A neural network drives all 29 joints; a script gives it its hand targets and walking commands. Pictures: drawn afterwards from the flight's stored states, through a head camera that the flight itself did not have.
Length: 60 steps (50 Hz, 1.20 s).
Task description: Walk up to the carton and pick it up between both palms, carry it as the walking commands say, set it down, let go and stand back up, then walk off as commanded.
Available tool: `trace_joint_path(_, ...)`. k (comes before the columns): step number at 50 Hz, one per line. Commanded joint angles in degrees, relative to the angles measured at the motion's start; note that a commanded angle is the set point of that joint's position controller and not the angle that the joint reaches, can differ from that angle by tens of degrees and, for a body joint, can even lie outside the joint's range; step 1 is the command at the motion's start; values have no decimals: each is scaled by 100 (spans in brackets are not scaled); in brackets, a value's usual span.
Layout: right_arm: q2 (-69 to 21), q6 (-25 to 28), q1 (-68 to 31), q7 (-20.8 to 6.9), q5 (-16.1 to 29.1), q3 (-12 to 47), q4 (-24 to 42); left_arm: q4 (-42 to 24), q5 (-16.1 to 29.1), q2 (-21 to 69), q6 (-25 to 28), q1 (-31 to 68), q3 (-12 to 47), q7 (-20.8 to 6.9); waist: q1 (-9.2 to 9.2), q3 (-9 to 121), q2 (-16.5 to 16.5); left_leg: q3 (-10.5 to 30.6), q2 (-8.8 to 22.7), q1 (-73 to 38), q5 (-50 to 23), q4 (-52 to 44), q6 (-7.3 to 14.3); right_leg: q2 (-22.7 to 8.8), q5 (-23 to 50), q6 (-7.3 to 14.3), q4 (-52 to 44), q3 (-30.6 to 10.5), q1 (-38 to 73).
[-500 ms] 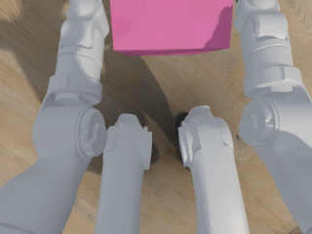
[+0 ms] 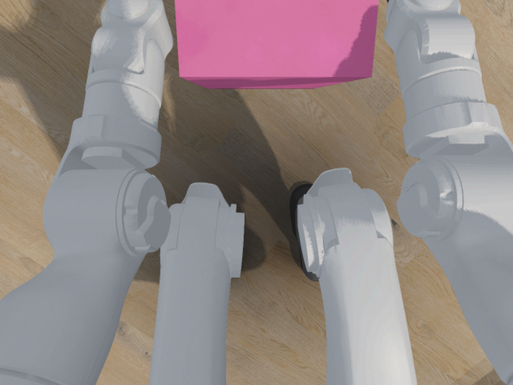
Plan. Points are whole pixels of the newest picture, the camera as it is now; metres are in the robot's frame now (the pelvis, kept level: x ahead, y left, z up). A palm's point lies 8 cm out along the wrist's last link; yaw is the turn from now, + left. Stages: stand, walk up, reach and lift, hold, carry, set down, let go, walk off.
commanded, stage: set down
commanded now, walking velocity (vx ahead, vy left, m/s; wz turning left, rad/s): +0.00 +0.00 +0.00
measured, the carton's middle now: out of the picture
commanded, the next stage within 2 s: none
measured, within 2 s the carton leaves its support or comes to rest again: neither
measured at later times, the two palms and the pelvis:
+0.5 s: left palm out of the picture +0.55 +0.10 -0.16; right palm out of the picture +0.53 -0.19 -0.16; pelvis +0.00 +0.00 -0.01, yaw +0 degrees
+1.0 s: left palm out of the picture +0.56 +0.12 -0.16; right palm out of the picture +0.54 -0.22 -0.16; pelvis -0.01 +0.00 +0.00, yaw +0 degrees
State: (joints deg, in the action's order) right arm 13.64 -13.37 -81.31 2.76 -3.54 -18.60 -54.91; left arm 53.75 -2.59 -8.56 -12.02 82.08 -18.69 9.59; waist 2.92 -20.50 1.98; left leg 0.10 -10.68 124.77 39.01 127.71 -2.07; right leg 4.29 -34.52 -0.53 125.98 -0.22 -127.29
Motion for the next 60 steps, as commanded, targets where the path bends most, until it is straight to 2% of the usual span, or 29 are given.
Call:
trace_joint_path(1,-4844,205,-3168,-1488,480,1832,445,-318,471,5168,100,3196,2008,-1560,276,5991,212,-147,20,-2091,-2149,-1011,122,229,2470,115,-724,120,3157)
trace_joint_path(18,-4553,147,-2930,-1576,224,1542,154,-81,347,4885,70,3096,1780,-1662,382,5310,286,-117,60,-1932,-1843,-961,123,155,2110,145,-677,114,2889)
trace_joint_path(26,-4110,168,-2818,-1513,100,1341,102,-21,305,4401,107,3026,1616,-1587,414,5234,253,-121,92,-1988,-1718,-943,104,110,1966,120,-659,135,2922)
trace_joint_path(30,-3449,246,-2648,-1353,26,1105,58,3,263,3704,174,2876,1409,-1433,426,5289,236,-134,128,-2076,-1671,-943,74,67,1922,80,-650,155,3009)
trace_joint_path(33,-2400,352,-2396,-1081,-82,721,-11,17,188,2664,257,2631,1088,-1192,434,5379,218,-153,170,-2199,-1639,-955,32,20,1890,39,-665,170,3140)
trace_joint_path(36,-614,544,-2016,-585,-161,177,-103,10,147,961,385,2290,725,-774,434,5657,177,-178,246,-2424,-1661,-983,-38,-50,1916,-10,-729,179,3414)
trace_joint_path(38,851,749,-1764,-137,-30,-34,-129,-3,240,-473,501,2042,620,-395,410,6023,77,-176,317,-2626,-1767,-992,-78,-108,2043,-55,-803,178,3717)
trace_joint_path(40,1281,882,-1944,114,269,88,-77,-1,511,-1051,559,2071,828,-156,353,6400,-62,-147,395,-2743,-1956,-1009,-78,-142,2268,-92,-830,190,3934)
trace_joint_path(44,1359,953,-2094,176,894,547,-314,223,948,-1299,601,2041,1103,-24,129,6757,-78,-115,490,-2729,-2219,-1036,-52,-194,2580,-65,-777,112,3951)
trace_joint_path(47,1423,992,-2003,144,1134,710,-547,325,1071,-1346,641,2006,1202,-57,111,6723,3,-74,545,-2563,-2239,-1047,-42,-228,2628,-22,-768,32,3775)
trace_joint_path(54,1555,1016,-1796,44,1203,697,-875,479,1158,-1441,675,1923,1232,-193,180,6443,82,-23,633,-2286,-2019,-1039,-11,-285,2358,28,-804,-52,3402)
trace_joint_path(60,1750,1010,-1886,30,1215,653,-559,262,1145,-1589,667,1932,1186,-200,163,6843,26,-51,640,-2460,-2088,-1007,40,-293,2439,26,-797,-45,3605)
